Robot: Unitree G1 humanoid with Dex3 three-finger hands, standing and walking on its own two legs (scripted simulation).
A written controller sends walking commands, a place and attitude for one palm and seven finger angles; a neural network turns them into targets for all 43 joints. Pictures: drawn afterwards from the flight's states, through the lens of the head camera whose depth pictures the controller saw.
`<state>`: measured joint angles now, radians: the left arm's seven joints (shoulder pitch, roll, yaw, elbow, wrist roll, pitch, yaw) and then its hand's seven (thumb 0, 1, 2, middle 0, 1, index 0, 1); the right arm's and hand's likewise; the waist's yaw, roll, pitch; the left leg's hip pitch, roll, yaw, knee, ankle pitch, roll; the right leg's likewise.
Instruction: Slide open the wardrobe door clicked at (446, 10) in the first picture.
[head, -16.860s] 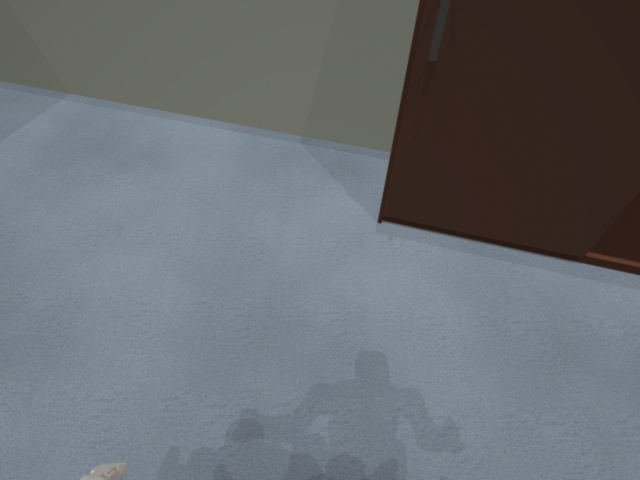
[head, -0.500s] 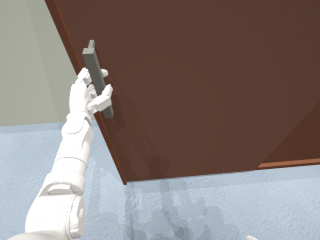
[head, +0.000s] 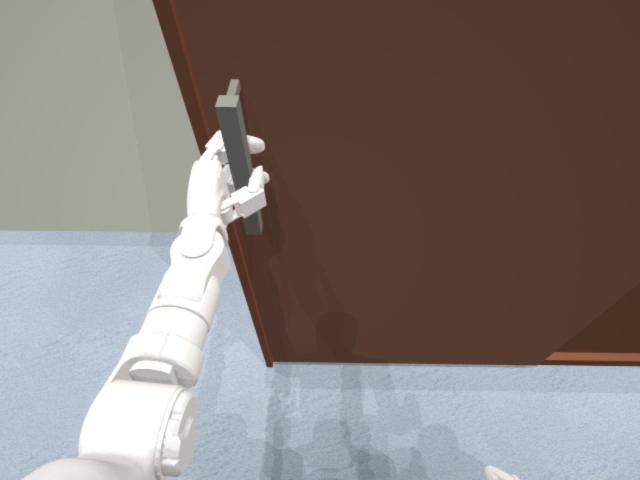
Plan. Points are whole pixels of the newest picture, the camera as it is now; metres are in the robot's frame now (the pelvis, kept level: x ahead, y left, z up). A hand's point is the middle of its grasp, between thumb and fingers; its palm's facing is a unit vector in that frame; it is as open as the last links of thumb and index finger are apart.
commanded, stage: tug the door sideways, standing still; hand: left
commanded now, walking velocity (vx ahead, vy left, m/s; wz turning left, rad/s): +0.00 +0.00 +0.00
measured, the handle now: (245, 165) +0.49 +0.12 +0.12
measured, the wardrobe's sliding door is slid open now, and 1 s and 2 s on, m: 0.00 0.07 0.36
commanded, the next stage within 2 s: step sideways, sliding the door along in 0.32 s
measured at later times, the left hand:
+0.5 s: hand (280, 193) +0.44 +0.07 +0.12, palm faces +0.01 -1.00 -0.07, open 6.1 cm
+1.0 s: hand (309, 193) +0.44 +0.03 +0.12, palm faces +0.05 -0.99 -0.11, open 6.2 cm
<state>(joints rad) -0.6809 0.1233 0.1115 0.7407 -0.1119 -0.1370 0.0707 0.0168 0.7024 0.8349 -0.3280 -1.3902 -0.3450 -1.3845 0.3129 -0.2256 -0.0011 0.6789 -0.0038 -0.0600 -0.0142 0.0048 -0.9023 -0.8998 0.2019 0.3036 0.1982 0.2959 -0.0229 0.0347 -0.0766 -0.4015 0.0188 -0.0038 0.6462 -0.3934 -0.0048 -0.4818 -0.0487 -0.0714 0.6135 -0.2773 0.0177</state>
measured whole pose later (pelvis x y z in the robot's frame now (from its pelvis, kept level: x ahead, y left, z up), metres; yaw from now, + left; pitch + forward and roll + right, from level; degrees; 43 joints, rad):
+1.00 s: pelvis +0.00 -0.08 -0.01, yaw +1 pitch -1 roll +2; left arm -0.73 0.18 0.02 0.64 -0.10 -0.10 0.08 -0.01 0.69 0.83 -0.40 -1.37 -0.26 -1.40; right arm 0.14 -0.25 -0.02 0.68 0.01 -0.06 -0.11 0.01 -0.90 -0.90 0.20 0.30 0.20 0.30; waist 0.02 -0.01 0.17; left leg -0.32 0.09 0.12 0.64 -0.27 -0.03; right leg -0.40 0.02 -0.05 0.89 -0.45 -0.03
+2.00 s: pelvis +0.09 -0.41 +0.01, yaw +7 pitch -1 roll +0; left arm -0.42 0.08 -0.12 0.18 -0.03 -0.14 0.12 0.01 0.75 0.79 -0.40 -1.40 -0.21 -1.40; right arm 0.09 -0.19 0.00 0.52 0.02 -0.08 0.01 0.01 -0.90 -0.90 0.20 0.30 0.20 0.30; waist 0.13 0.06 0.26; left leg -0.15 0.19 0.14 0.51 -0.31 -0.11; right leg -0.47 -0.01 -0.01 0.85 -0.38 0.02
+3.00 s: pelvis +0.01 -0.77 +0.01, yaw +0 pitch +0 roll -1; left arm -0.73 0.26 0.08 0.60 -0.13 -0.04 0.16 0.04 0.77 0.84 -0.25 -1.31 -0.17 -1.39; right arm 0.18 -0.24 -0.02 0.72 0.04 -0.06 -0.06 0.01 -0.90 -0.90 0.20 0.30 0.20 0.30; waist 0.09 0.00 0.19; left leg -0.28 0.14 0.10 0.60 -0.31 -0.04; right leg -0.53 -0.01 -0.04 1.06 -0.38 0.01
